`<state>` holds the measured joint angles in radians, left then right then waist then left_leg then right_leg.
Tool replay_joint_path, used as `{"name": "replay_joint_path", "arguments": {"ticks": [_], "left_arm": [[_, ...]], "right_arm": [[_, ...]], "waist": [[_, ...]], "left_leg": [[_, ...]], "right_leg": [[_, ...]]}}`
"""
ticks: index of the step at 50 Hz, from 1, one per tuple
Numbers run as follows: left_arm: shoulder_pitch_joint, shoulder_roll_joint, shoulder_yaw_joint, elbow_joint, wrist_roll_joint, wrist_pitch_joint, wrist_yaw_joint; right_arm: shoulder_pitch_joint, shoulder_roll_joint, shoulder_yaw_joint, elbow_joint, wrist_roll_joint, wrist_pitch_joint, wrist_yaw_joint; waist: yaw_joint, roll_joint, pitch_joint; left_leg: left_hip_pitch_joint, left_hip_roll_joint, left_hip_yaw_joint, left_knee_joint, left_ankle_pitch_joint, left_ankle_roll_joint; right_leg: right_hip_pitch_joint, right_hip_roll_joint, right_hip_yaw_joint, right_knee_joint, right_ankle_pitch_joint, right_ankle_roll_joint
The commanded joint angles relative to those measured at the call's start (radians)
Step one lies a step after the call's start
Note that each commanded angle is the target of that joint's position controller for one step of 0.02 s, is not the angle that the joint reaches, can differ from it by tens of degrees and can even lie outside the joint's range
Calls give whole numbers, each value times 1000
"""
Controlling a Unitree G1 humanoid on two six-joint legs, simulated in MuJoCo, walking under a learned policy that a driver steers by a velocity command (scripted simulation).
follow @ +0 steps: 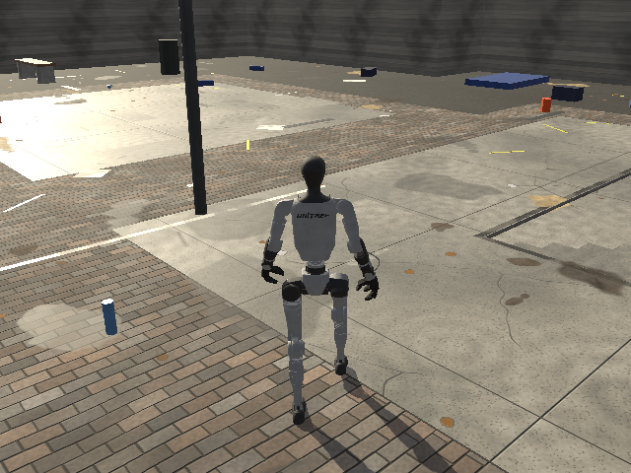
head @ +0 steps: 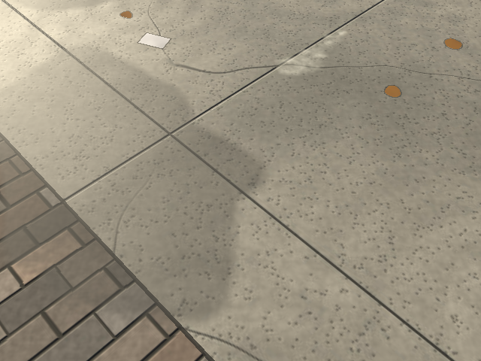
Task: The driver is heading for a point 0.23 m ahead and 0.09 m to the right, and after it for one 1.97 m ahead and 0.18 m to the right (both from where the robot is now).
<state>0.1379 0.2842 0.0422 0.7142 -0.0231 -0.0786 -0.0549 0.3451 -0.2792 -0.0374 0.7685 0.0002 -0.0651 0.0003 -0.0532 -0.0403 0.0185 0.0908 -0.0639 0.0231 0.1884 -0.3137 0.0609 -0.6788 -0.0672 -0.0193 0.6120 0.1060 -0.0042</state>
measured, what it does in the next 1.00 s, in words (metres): walks ahead: right foot, then left foot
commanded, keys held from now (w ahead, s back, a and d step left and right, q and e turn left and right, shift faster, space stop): w+e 0.02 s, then e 0.44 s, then no key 0.18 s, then q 0.36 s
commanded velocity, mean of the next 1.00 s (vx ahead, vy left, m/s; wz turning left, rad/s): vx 0.12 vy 0.00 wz -0.21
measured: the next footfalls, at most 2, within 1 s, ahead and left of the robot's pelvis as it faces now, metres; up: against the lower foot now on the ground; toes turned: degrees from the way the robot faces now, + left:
right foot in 0.12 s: +0.27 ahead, -0.11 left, +0.00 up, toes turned -4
left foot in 0.56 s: +0.37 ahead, +0.10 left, +0.00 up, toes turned -22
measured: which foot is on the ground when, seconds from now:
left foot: down 0.00-0.14, up 0.16-0.54, down 0.56-0.90, up 0.92-1.00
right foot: up 0.00-0.10, down 0.12-0.56, up 0.58-0.84, down 0.86-1.00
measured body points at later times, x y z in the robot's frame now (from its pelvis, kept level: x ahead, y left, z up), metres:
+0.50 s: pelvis +0.21 -0.01 -0.01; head +0.25 -0.02 +0.44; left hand +0.43 +0.23 -0.10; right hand +0.29 -0.31 -0.10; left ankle +0.34 +0.12 -0.71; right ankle +0.23 -0.11 -0.74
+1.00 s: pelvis +0.25 +0.01 +0.00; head +0.28 -0.01 +0.45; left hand +0.44 +0.25 -0.11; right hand +0.32 -0.30 -0.11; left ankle +0.29 +0.11 -0.70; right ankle +0.19 -0.12 -0.74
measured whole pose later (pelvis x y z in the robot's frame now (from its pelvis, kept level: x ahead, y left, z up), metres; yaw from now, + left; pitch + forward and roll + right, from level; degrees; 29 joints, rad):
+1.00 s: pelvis +0.25 +0.01 +0.00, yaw -13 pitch +1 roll -1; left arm 0.19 0.26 0.06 0.73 0.01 0.03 0.04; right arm 0.22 -0.31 -0.07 0.67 0.01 0.02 -0.01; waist -0.01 0.03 0.03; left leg -0.46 -0.04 -0.06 0.87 -0.47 -0.03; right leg -0.22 -0.01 0.00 0.51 -0.32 0.01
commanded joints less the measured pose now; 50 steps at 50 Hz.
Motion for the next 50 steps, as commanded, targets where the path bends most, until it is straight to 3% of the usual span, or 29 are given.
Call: {"name": "replay_joint_path", "arguments": {"ticks": [1,3,5,6,7,8,9,10,11,13,17,19,23,27,28,29,30,31,32,35,37,39,42,43,44,45,46,48,50], "left_arm": [[-165,65,8,-119,-4,-22,-19],[-115,84,18,-115,13,-22,-25],[94,151,54,-67,20,-17,-17],[197,192,71,-57,19,-14,-1],[249,305,89,-68,34,-9,10],[252,249,72,-90,30,-6,13],[203,214,67,-106,25,8,18],[137,183,58,-111,11,16,24],[87,163,50,-119,4,25,29],[28,164,50,-135,25,35,35],[3,190,62,-124,28,42,50],[-2,194,65,-123,17,61,63],[-2,188,65,-126,11,98,80],[0,133,44,-124,8,108,78],[52,86,29,-114,15,107,77],[141,48,18,-115,30,100,75],[107,114,34,-129,32,89,76],[86,176,54,-116,22,90,79],[77,176,60,-97,15,99,83],[86,59,26,-70,33,123,84],[26,26,13,-81,30,114,77],[15,64,27,-76,12,109,79],[57,95,41,-48,13,101,82],[75,121,49,-51,24,99,86],[85,177,66,-43,38,102,90],[92,175,74,-29,41,108,88],[80,161,71,-38,46,108,88],[44,131,60,-60,45,93,100],[-1,135,62,-59,25,77,104]], "right_arm": [[21,-179,-52,-19,7,-10,-6],[-3,-192,-56,-23,0,4,-17],[-31,-209,-58,-44,-6,28,-36],[-27,-192,-49,-59,-7,27,-41],[105,-78,-15,-95,-44,10,-31],[140,-112,-4,-81,-33,-12,-10],[25,-191,-27,-97,9,-21,3],[-56,-183,-23,-133,17,-21,2],[-92,-172,-22,-137,6,-13,-7],[-62,-169,-28,-140,-6,18,-20],[-20,-112,-12,-124,-24,39,-46],[-48,-112,-12,-130,-21,46,-48],[-147,-112,-16,-165,-7,47,-38],[-101,-111,-28,-155,-8,17,-19],[-99,-151,-37,-165,-25,11,-22],[-167,-235,-52,-194,-50,21,-28],[-124,-190,-47,-172,-63,25,-25],[-124,-164,-40,-177,-49,24,-22],[-143,-148,-38,-174,-33,26,-22],[-218,-75,-8,-162,-15,33,-13],[-184,-108,-24,-151,-5,49,-12],[-132,-162,-45,-145,2,63,-15],[-129,-172,-55,-152,25,74,-24],[-129,-159,-51,-156,23,68,-26],[-134,-125,-44,-177,15,58,-22],[-163,-105,-41,-187,15,51,-18],[-177,-116,-45,-194,10,50,-14],[-181,-143,-67,-194,11,65,-12],[-145,-117,-69,-186,16,87,-12]], "waist": [[-24,90,100],[14,112,43],[117,145,-107],[176,104,-177],[95,-185,-340],[116,-165,-557],[153,-46,-472],[129,16,-311],[95,86,-180],[29,36,-95],[6,-22,-137],[17,-31,-174],[53,-83,-146],[26,-110,-149],[44,-40,-148],[130,231,-127],[88,331,-134],[64,246,-116],[63,178,-102],[99,170,-91],[59,238,-84],[34,265,-97],[54,234,-98],[60,194,-120],[42,54,-133],[54,-101,-108],[69,-171,-75],[82,-163,-49],[48,-94,-29]], "left_leg": [[-53,300,-20,-55,426,109],[6,290,17,82,818,77],[7,243,55,400,1136,25],[-164,202,73,643,993,-23],[-546,47,65,1085,127,-100],[-709,-56,-129,1310,-349,-121],[-743,23,-187,1322,-270,-103],[-772,66,-158,1241,-206,-92],[-770,97,-130,1168,-174,-98],[-639,121,-118,1054,-129,-110],[-564,93,-85,836,-46,-162],[-547,84,-98,759,44,-170],[-525,55,-114,593,95,-162],[-371,62,-91,282,207,-108],[-293,182,-190,198,285,-62],[-224,382,-421,172,503,64],[-269,468,-587,128,492,205],[-276,436,-550,136,441,217],[-272,380,-457,158,404,178],[-350,245,-278,167,415,97],[-320,198,-252,186,441,97],[-254,220,-320,202,426,123],[-291,216,-379,218,374,96],[-365,203,-371,241,330,65],[-460,135,-282,305,256,20],[-529,42,-150,395,110,-29],[-591,11,-96,487,-22,-58],[-680,38,-82,790,-269,-93],[-727,79,-108,858,-237,-114]], "right_leg": [[5,24,9,-74,1,-43],[91,82,-32,-81,-72,-71],[338,165,-83,-78,-107,-104],[581,117,-4,-109,41,-144],[992,-182,398,-6,407,-323],[1157,-322,775,-132,344,-460],[1040,-262,629,-171,231,-390],[869,-213,512,-201,159,-339],[684,-173,434,-239,150,-312],[420,-113,367,-307,120,-298],[307,-66,282,-281,277,-286],[309,-46,288,-263,140,-255],[306,-19,371,-253,-226,-210],[369,-10,413,-114,-166,-151],[333,43,370,-21,-296,-92],[196,192,213,156,-630,-23],[139,174,169,332,-759,22],[126,153,190,458,-725,39],[111,145,187,514,-676,55],[256,85,129,334,-583,97],[326,96,65,130,-570,106],[348,115,56,3,-509,98],[470,112,54,-215,-320,37],[558,57,82,-200,-263,6],[607,-29,137,-154,-178,-48],[580,-83,199,-200,-185,-113],[572,-184,295,-259,-137,-177],[577,-296,357,-271,88,-259],[599,-278,273,-242,186,-232]]}}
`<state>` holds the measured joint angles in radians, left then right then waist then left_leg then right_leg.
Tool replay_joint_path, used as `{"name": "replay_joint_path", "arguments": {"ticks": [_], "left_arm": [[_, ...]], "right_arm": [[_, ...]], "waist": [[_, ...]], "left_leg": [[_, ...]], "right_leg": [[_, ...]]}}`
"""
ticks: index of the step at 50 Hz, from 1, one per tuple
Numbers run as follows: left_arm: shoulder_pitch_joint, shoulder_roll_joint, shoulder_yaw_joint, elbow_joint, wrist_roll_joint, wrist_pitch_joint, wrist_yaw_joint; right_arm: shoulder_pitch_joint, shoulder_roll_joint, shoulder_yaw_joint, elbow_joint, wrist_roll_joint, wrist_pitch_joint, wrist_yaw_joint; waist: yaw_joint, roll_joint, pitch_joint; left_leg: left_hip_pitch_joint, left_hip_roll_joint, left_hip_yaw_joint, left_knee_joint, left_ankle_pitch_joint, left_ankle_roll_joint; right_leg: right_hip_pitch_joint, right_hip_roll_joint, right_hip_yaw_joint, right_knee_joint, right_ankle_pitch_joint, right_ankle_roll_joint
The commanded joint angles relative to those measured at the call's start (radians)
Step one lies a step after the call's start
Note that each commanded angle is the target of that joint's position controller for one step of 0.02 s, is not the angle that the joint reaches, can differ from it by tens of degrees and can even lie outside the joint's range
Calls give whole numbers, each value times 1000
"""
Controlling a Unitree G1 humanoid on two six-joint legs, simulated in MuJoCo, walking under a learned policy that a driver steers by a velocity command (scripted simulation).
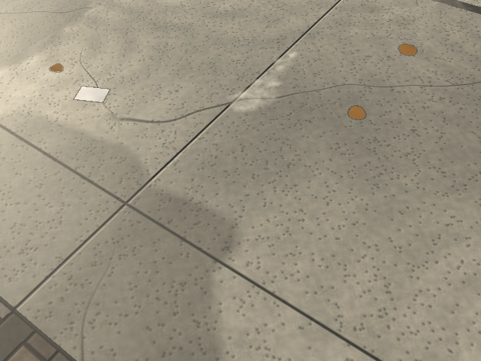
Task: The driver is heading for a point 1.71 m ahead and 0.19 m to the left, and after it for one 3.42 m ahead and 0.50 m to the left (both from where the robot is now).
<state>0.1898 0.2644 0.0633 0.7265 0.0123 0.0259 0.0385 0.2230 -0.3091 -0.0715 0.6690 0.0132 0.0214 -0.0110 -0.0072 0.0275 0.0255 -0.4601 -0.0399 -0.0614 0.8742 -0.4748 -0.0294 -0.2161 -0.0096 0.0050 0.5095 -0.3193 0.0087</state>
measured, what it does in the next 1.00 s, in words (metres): steps on the spot: left foot, then right foot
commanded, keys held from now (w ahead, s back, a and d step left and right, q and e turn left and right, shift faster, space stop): q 0.48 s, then no key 0.08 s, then e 0.44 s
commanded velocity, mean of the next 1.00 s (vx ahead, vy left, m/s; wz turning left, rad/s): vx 0.00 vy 0.00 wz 0.22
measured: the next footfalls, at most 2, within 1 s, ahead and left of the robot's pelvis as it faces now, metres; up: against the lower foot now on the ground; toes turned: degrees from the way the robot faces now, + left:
left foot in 0.18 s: +0.05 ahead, +0.14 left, +0.00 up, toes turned +9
right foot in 0.66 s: +0.09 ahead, -0.08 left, +0.00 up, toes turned +23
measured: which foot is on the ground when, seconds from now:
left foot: up 0.00-0.16, down 0.18-1.00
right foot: down 0.00-0.18, up 0.20-0.64, down 0.66-1.00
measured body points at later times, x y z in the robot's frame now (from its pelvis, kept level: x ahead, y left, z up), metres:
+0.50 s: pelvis -0.01 +0.05 +0.01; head +0.03 +0.08 +0.45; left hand +0.07 +0.36 -0.10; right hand +0.22 -0.19 -0.07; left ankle +0.01 +0.13 -0.73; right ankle +0.06 -0.11 -0.69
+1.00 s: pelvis +0.01 +0.02 +0.00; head +0.04 +0.03 +0.45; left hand +0.11 +0.32 -0.10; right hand +0.21 -0.23 -0.09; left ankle +0.01 +0.14 -0.73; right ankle +0.05 -0.09 -0.73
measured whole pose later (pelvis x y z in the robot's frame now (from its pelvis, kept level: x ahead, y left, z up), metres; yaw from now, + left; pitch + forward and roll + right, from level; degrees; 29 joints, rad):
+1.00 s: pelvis +0.01 +0.02 +0.00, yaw +11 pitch +0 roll +1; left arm 0.16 0.30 0.06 0.69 -0.02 0.02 0.02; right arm 0.20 -0.28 -0.08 0.66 -0.01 0.00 -0.02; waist 0.00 -0.03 0.05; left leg -0.26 -0.05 -0.02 0.53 -0.26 0.01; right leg -0.29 0.07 0.19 0.59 -0.29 0.00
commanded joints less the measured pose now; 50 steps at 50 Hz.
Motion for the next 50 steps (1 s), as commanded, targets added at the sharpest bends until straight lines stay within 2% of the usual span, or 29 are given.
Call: {"name": "replay_joint_path", "arguments": {"ticks": [1,3,4,6,8,9,10,11,12,13,14,15,18,22,25,28,30,31,32,33,34,35,36,37,38,40,45,48,50], "left_arm": [[-64,162,45,-67,-17,-27,10],[-73,177,53,-62,-18,-14,9],[-65,185,57,-59,-19,-7,9],[-46,201,62,-50,-28,-1,6],[-51,198,59,-44,-47,-9,2],[12,167,52,-19,-40,-19,-6],[26,106,31,-49,16,-26,-13],[-76,105,25,-93,15,-30,-7],[-107,152,39,-93,-6,-27,-4],[-106,159,42,-85,-16,-22,0],[-89,159,46,-64,-10,-18,8],[-82,168,51,-60,-5,-15,13],[-53,135,43,-45,-12,-18,4],[-93,114,33,-53,-12,-22,0],[-94,120,33,-51,-16,-30,-9],[-84,125,33,-50,-20,-40,-21],[-52,111,26,-41,-19,-47,-33],[-25,87,19,-30,-14,-52,-40],[-25,68,8,-29,2,-57,-46],[-33,113,9,-39,20,-59,-46],[-108,139,3,-45,29,-59,-46],[-143,103,-4,-59,20,-60,-47],[-128,101,-6,-55,13,-62,-47],[-105,133,0,-47,5,-64,-46],[-98,160,6,-47,-4,-67,-43],[-78,178,11,-51,-15,-64,-32],[-54,187,26,-90,-29,-28,-14],[-63,182,33,-122,-35,-11,-12],[-62,163,31,-141,-38,-7,-16]], "right_arm": [[-26,-66,-27,-88,3,8,1],[-48,-41,-14,-104,6,11,14],[-66,-43,-13,-117,9,10,23],[-61,-69,-23,-129,15,14,37],[10,-86,-38,-111,7,19,37],[44,-121,-53,-108,2,19,24],[77,-259,-85,-134,-3,18,4],[96,-265,-72,-149,-38,-2,17],[86,-223,-60,-148,-44,-23,26],[41,-195,-52,-140,-32,-34,23],[-3,-177,-48,-141,-15,-32,16],[-40,-166,-41,-146,-2,-27,7],[-54,-156,-35,-154,-10,-15,-10],[-42,-166,-43,-152,-7,-5,-23],[-56,-170,-46,-156,-11,3,-22],[-62,-157,-40,-153,-14,10,-13],[-79,-124,-23,-147,-15,13,-10],[-94,-91,-8,-142,-14,13,-10],[-53,-44,10,-115,-19,8,-7],[13,-21,17,-90,-41,-1,-3],[71,-28,12,-87,-50,-9,-1],[22,-61,7,-82,-62,-13,-5],[-35,-85,-2,-83,-56,-15,-9],[-66,-87,-6,-82,-51,-14,-14],[-76,-85,-8,-89,-48,-13,-19],[-69,-76,-9,-86,-40,-19,-23],[-53,-54,-21,-81,-29,-40,-21],[-34,-65,-36,-80,-25,-44,-14],[-9,-97,-49,-79,-29,-39,-13]], "waist": [[4,-163,-32],[19,-191,-47],[32,-208,-60],[36,-215,-79],[-7,-179,-94],[-14,-83,-110],[3,228,-135],[-51,271,-192],[-66,140,-178],[-36,97,-131],[-16,45,-109],[1,60,-95],[17,90,-117],[-4,102,-110],[-10,120,-98],[-22,131,-106],[-9,121,-123],[15,108,-127],[16,77,-124],[-29,-33,-123],[-115,-168,-83],[-86,-178,-50],[-52,-169,-22],[-33,-160,-12],[-28,-177,4],[-22,-177,9],[3,-132,-44],[3,-67,-67],[3,42,-72]], "left_leg": [[-167,63,-2,138,-35,-32],[-76,66,58,28,31,-36],[-29,63,80,-33,54,-31],[43,49,110,-152,101,-12],[190,9,148,-349,263,31],[320,15,84,-443,418,67],[511,275,-287,-464,855,177],[464,442,-533,-504,939,391],[443,407,-477,-523,826,398],[401,349,-389,-518,732,341],[374,296,-334,-519,636,288],[336,264,-302,-525,605,262],[304,214,-268,-538,586,254],[303,203,-324,-543,424,258],[259,197,-367,-546,325,258],[247,200,-399,-522,356,256],[252,200,-387,-489,392,240],[222,180,-360,-472,379,214],[190,147,-322,-467,327,165],[157,80,-237,-385,208,106],[200,1,-122,-390,116,50],[280,21,-109,-416,168,20],[299,18,-102,-415,209,16],[307,16,-90,-399,229,21],[292,15,-83,-393,242,25],[262,15,-60,-390,245,26],[228,8,-12,-354,259,21],[279,41,-26,-376,308,49],[346,137,-119,-450,355,116]], "right_leg": [[140,-306,196,-132,628,-223],[116,-262,104,-119,636,-199],[112,-258,81,-114,631,-194],[122,-270,67,-85,587,-183],[69,-253,23,9,490,-136],[-15,-203,-43,139,356,-72],[-286,-88,-128,452,-111,38],[-420,28,16,655,-403,65],[-436,1,81,751,-370,60],[-440,-18,87,749,-286,48],[-436,-34,92,702,-209,49],[-408,-38,93,657,-149,54],[-337,2,74,577,-59,74],[-305,21,92,380,-37,87],[-245,30,94,285,-42,80],[-174,28,79,211,-50,65],[-100,11,59,108,-4,47],[-11,3,48,-20,92,31],[75,-20,69,-143,211,13],[123,-129,200,-169,324,-30],[-6,-185,277,-167,289,-119],[-108,-174,297,-207,115,-143],[-129,-133,275,-214,12,-113],[-139,-115,269,-216,-26,-91],[-137,-116,284,-216,-17,-87],[-113,-119,313,-196,47,-99],[-54,-108,382,-112,214,-141],[-104,-56,363,-38,226,-119],[-203,17,267,87,139,-64]]}}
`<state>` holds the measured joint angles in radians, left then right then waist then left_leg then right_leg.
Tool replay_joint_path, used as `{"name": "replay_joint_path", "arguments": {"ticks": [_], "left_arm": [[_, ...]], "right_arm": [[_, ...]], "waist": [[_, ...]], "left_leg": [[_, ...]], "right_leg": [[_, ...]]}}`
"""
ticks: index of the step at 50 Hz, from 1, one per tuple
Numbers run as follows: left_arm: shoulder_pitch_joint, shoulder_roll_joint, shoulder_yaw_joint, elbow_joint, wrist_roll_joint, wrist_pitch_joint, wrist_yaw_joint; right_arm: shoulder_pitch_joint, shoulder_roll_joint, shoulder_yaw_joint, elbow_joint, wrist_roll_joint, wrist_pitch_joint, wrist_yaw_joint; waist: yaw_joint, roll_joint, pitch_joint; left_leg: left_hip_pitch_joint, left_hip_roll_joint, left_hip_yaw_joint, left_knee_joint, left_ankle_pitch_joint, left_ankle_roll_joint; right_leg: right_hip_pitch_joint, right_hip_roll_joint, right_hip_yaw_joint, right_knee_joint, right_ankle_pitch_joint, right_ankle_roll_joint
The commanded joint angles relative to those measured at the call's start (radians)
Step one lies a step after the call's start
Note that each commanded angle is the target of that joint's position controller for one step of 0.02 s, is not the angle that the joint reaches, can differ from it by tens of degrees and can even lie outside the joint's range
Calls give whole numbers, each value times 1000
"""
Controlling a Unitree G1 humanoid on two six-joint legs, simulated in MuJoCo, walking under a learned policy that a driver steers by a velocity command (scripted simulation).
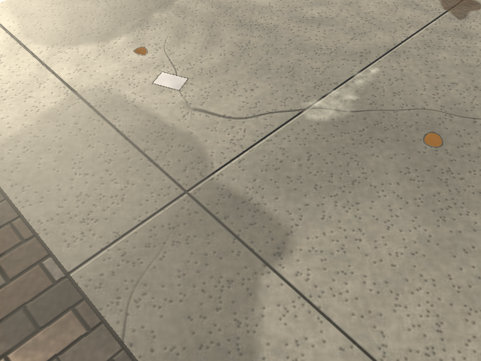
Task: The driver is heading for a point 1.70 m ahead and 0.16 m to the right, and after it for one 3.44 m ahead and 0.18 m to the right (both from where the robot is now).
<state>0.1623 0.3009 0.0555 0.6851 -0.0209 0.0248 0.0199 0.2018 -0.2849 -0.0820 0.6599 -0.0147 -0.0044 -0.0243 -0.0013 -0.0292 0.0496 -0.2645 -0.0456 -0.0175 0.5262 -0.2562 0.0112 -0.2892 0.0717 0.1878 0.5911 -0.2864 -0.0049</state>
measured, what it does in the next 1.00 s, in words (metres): steps on the spot: right foot, then left foot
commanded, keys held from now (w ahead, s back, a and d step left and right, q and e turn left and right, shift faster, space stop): e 0.44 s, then no key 0.06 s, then q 0.18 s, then w+q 0.32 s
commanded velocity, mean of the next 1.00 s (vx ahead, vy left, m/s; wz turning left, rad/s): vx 0.07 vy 0.00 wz -0.18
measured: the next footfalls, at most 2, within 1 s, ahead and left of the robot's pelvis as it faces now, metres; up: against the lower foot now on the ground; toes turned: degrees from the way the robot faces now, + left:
right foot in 0.30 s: +0.02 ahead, -0.15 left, +0.00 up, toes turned -12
left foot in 0.72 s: +0.08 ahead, +0.08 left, +0.00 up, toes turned -17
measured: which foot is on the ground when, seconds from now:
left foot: down 0.00-0.30, up 0.32-0.70, down 0.72-0.96, up 0.98-1.00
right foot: down 0.00-0.00, up 0.02-0.28, down 0.30-1.00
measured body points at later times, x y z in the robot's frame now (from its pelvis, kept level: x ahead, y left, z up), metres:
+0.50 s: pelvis -0.01 -0.06 +0.01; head +0.02 -0.10 +0.46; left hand +0.20 +0.18 -0.06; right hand +0.07 -0.38 -0.10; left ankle +0.02 +0.10 -0.64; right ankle -0.02 -0.14 -0.73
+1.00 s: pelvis +0.06 -0.05 -0.01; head +0.07 -0.05 +0.44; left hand +0.22 +0.21 -0.10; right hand +0.13 -0.33 -0.11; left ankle +0.03 +0.08 -0.71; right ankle -0.02 -0.14 -0.73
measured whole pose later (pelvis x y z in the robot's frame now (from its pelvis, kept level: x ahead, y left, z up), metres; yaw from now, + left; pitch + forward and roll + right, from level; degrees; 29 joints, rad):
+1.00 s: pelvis +0.06 -0.05 -0.01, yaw -8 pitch +2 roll -1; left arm 0.27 0.29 0.07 0.67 0.00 -0.09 -0.02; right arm 0.31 -0.27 -0.05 0.68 0.03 -0.02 0.00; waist 0.03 0.01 -0.02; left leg -0.34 -0.02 -0.12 0.82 -0.46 0.02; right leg -0.18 0.05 -0.06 0.56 -0.41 -0.05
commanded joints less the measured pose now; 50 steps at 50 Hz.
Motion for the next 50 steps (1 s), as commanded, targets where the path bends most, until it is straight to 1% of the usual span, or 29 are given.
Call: {"name": "replay_joint_path", "arguments": {"ticks": [1,2,3,4,5,7,9,12,14,15,16,17,18,19,20,21,25,29,33,35,37,38,39,41,45,47,48,49,50], "left_arm": [[-22,110,36,-103,-5,-4,0],[-10,112,40,-106,-2,-2,-6],[-11,152,58,-106,1,0,-10],[0,156,66,-98,-4,6,-14],[11,127,58,-91,-9,15,-16],[-20,80,38,-102,-6,23,-21],[-35,66,27,-125,-6,23,-36],[-5,98,38,-137,-9,24,-48],[77,114,54,-114,0,26,-41],[105,173,74,-118,4,24,-29],[107,313,98,-160,15,15,-13],[135,278,86,-168,59,-11,-26],[101,248,73,-158,61,-30,-29],[53,218,68,-152,37,-36,-24],[16,186,57,-156,16,-32,-16],[-8,176,49,-159,9,-26,-8],[7,140,32,-153,20,-18,10],[-4,84,8,-127,38,-18,10],[-2,89,1,-86,51,-23,-10],[-14,102,3,-75,38,-23,-10],[9,112,6,-69,43,-33,-5],[30,107,7,-85,50,-39,-5],[-15,112,10,-94,45,-44,-2],[-27,88,13,-108,18,-64,-1],[6,38,18,-119,13,-121,-27],[109,67,35,-90,13,-139,-39],[200,127,55,-61,19,-140,-40],[243,195,79,-36,21,-134,-39],[295,155,73,-15,24,-127,-35]], "right_arm": [[34,-145,-45,-67,-6,-11,-1],[19,-153,-45,-75,-9,-13,-7],[21,-138,-36,-87,-10,-17,-13],[-10,-129,-29,-94,-5,-18,-19],[-50,-134,-30,-94,6,-17,-20],[-64,-161,-37,-85,8,-6,-21],[-71,-171,-42,-82,6,10,-19],[-52,-190,-49,-67,25,20,-11],[-39,-166,-42,-51,44,16,-7],[13,-124,-32,-33,28,12,-2],[-13,-60,-5,-90,-32,12,2],[-131,-111,-18,-111,-9,5,-9],[-139,-133,-25,-103,16,8,-14],[-120,-139,-30,-85,14,12,-21],[-111,-142,-34,-68,5,16,-28],[-98,-139,-35,-61,0,17,-29],[-71,-99,-20,-31,17,17,-16],[-82,-59,4,-14,18,19,-3],[-80,-82,7,-10,28,14,10],[-47,-86,10,-2,25,6,10],[-25,-119,10,-6,17,1,4],[-16,-159,0,0,30,-3,2],[16,-143,-5,10,40,-10,8],[30,-118,4,10,37,-33,12],[27,-137,-3,-32,45,-50,24],[-63,-104,6,-98,50,-43,25],[-102,-55,19,-141,53,-48,26],[-106,-58,22,-171,51,-53,28],[-92,-99,11,-162,47,-49,24]], "waist": [[-6,181,-99],[-7,270,-111],[-18,216,-112],[2,129,-106],[19,96,-82],[-4,125,-66],[-16,167,-95],[-16,189,-139],[21,149,-148],[15,1,-132],[-11,-325,-114],[88,-206,-188],[58,-126,-143],[28,-82,-111],[14,-63,-103],[-1,-74,-108],[0,-76,-154],[19,-102,-146],[34,-110,-78],[6,-79,-71],[19,-35,-69],[56,29,-53],[21,51,-12],[28,137,36],[61,228,5],[116,157,-26],[136,2,-56],[124,-158,-37],[125,-107,-18]], "left_leg": [[192,259,-275,-157,213,152],[200,402,-390,-191,344,250],[182,471,-421,-198,447,311],[156,451,-358,-185,455,297],[138,395,-264,-183,411,251],[133,324,-142,-185,412,214],[116,296,-54,-168,437,202],[144,327,-28,-116,431,188],[74,297,33,-7,293,117],[-69,232,120,165,99,30],[-393,78,153,482,-420,-84],[-416,37,-33,658,-468,-85],[-429,58,-62,704,-384,-72],[-435,74,-68,680,-288,-65],[-433,85,-74,654,-219,-70],[-389,76,-70,652,-167,-80],[-326,55,-51,558,-76,-105],[-174,100,-40,312,-55,-107],[-34,94,-10,123,-79,-85],[38,73,16,-46,29,-56],[74,95,-25,-23,53,-11],[45,98,-51,16,-71,36],[-68,92,-96,-32,-275,81],[-178,144,-223,-129,-427,131],[-118,195,-436,-196,-364,172],[-205,129,-342,-48,-145,122],[-349,33,-183,179,-43,65],[-543,5,-80,395,-170,23],[-691,45,-87,596,-355,11]], "right_leg": [[-200,-14,3,122,9,-13],[-253,-4,-76,312,-247,16],[-295,-42,-83,531,-361,43],[-299,-70,-73,616,-335,55],[-299,-95,-84,573,-278,64],[-276,-112,-143,468,-191,81],[-173,-115,-192,331,-169,79],[-76,-93,-244,130,-88,54],[77,-43,-272,-80,77,5],[200,-106,-129,-169,287,-44],[303,-409,322,-203,648,-224],[231,-469,406,-244,602,-365],[200,-419,313,-250,505,-332],[183,-358,244,-244,415,-271],[180,-322,207,-237,386,-231],[146,-292,176,-235,423,-219],[178,-258,122,-232,446,-218],[142,-243,71,-243,319,-207],[59,-251,81,-264,153,-215],[46,-234,74,-251,41,-187],[11,-189,59,-223,-230,-133],[-34,-131,14,-210,-347,-115],[-11,-100,-47,-166,-379,-94],[17,-93,-92,-65,-355,-87],[56,-46,-162,-14,-164,-77],[225,-109,-98,-138,-117,-103],[387,-211,58,-217,-80,-149],[504,-404,278,-273,130,-248],[555,-511,347,-257,335,-315]]}}
Keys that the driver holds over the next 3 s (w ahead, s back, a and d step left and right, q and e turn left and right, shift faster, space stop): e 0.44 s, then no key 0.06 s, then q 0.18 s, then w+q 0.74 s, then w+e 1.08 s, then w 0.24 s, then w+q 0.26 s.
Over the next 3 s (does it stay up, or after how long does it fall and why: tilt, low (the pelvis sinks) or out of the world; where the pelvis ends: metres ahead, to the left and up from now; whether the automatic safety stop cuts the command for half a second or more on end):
stays up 1.12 -0.10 0.01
